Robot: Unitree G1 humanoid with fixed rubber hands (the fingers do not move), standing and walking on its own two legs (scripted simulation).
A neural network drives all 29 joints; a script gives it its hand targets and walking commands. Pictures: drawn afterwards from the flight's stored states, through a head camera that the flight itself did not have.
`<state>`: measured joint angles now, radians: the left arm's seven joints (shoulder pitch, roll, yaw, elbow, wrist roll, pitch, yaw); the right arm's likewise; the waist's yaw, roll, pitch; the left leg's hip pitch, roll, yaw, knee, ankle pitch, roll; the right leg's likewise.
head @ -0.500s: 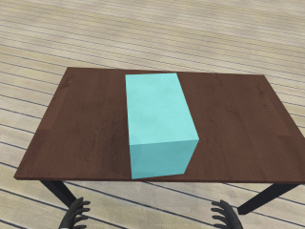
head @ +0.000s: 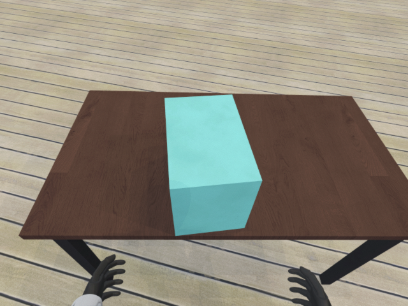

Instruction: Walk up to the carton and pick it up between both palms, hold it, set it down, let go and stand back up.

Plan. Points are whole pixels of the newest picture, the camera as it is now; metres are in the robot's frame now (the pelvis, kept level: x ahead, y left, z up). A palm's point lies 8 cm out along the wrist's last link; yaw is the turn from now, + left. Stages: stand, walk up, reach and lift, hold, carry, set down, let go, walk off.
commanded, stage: stand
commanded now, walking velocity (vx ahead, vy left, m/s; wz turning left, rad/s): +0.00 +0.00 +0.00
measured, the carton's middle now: (204, 163) +0.46 +0.01 -0.03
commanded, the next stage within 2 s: none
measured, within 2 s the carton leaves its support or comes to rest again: neither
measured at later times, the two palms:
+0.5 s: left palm out of the picture +0.00 +0.25 -0.13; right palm out of the picture +0.00 -0.24 -0.13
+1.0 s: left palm out of the picture -0.09 +0.26 -0.14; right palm out of the picture -0.06 -0.22 -0.14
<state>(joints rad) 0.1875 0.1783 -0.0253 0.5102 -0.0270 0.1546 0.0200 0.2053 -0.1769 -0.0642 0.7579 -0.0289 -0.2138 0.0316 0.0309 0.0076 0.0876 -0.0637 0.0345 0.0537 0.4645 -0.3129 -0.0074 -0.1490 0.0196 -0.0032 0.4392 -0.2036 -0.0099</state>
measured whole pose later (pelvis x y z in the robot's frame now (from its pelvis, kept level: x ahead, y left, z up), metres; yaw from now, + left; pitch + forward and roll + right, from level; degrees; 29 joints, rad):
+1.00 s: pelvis -0.06 +0.02 -0.01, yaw +0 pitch -3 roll +1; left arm 0.43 0.19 0.00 1.00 0.02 0.00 0.02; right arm 0.43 -0.21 -0.02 0.92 0.00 0.00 -0.02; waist 0.00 0.00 -0.01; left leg -0.22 -0.03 0.07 0.53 -0.25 0.04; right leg -0.31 -0.04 0.02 0.51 -0.15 0.03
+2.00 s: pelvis +0.00 +0.02 +0.00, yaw +0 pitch -2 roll +0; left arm 0.30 0.16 -0.03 1.06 0.01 -0.01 0.05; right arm 0.35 -0.16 0.00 1.00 0.01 -0.01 -0.04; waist 0.00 -0.01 0.02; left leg -0.12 -0.02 0.08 0.44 -0.29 0.03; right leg -0.23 -0.03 0.03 0.47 -0.21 0.03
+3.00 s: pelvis +0.01 +0.02 +0.00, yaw -1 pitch -2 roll +0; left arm 0.28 0.16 -0.04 1.13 0.00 0.00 0.06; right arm 0.33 -0.14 0.01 1.05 0.01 -0.01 -0.05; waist 0.00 -0.02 0.05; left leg -0.09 -0.02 0.08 0.41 -0.29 0.03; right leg -0.21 -0.03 0.03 0.44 -0.21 0.03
